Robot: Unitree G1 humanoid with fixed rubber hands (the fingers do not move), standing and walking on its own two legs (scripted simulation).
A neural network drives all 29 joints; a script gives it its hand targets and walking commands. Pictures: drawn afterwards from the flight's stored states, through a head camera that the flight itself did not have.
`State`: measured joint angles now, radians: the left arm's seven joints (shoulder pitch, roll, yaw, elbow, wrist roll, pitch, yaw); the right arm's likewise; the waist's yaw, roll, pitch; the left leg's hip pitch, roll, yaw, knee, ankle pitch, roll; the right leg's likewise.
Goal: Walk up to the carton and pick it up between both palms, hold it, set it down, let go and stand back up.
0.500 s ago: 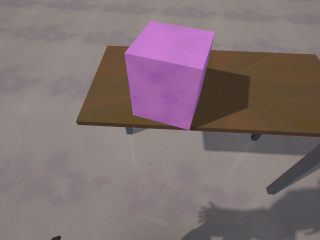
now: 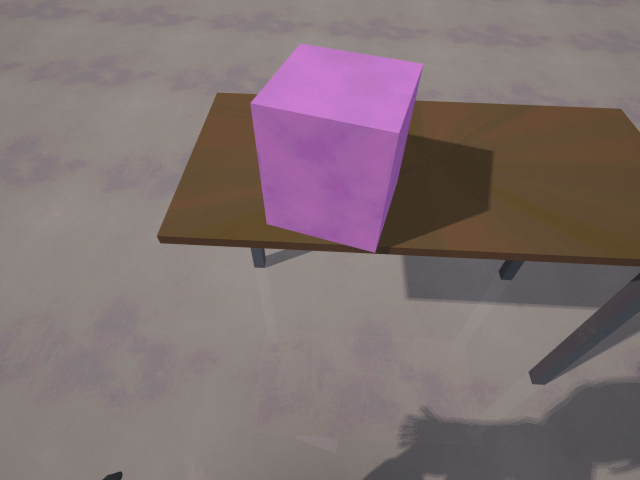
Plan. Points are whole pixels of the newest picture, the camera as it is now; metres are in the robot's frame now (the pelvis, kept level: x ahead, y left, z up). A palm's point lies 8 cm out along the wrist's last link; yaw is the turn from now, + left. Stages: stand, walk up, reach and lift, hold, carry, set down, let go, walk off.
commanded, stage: walk up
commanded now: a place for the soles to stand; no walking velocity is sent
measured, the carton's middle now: (338, 150) +0.64 -0.01 +0.05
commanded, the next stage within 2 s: none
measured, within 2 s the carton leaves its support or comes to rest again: neither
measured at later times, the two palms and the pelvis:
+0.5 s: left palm out of the picture +0.09 +0.29 -0.11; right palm out of the picture +0.06 -0.30 -0.11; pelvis +0.00 +0.00 +0.00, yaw +0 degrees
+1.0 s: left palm (121, 469) +0.17 +0.26 -0.09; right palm (581, 478) +0.18 -0.34 -0.13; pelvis +0.12 -0.05 +0.00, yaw +1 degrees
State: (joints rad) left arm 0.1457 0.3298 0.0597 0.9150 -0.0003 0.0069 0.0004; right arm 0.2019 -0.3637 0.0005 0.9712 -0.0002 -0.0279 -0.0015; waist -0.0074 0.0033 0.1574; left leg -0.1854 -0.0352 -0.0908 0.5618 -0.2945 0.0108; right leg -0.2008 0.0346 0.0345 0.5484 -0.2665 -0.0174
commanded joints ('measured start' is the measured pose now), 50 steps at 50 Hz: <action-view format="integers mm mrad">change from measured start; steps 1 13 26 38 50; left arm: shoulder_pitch -80 -94 64 34 268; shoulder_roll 215 214 290 234 285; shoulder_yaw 13 13 67 46 78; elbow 5 -3 -33 -82 -67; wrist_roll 0 2 20 6 -20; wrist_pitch -33 -31 -59 -104 -105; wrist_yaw -1 -2 -34 -27 15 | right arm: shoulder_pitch -72 -72 29 72 -44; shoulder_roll -208 -201 -233 -291 -185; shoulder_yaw -56 -58 -90 -116 -79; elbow -22 -20 -70 -89 -141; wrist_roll -8 -9 -34 -26 -17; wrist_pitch -24 -22 -46 -50 -11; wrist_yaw -14 -12 20 9 28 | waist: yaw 12 9 13 15 61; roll -27 19 -37 108 -83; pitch -200 -200 -147 -204 -54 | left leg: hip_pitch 3 -10 -88 273 -441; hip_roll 124 127 65 248 41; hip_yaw -126 -130 -78 -183 45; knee -205 -220 -89 -38 381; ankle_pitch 137 123 -230 551 -37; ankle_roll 41 39 93 197 -3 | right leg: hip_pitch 104 89 53 -182 288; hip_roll -124 -115 -197 -72 -224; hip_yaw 129 127 282 -53 203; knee -165 -148 -187 -91 -200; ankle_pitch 91 53 -332 -96 769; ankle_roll -41 -41 -126 -27 -49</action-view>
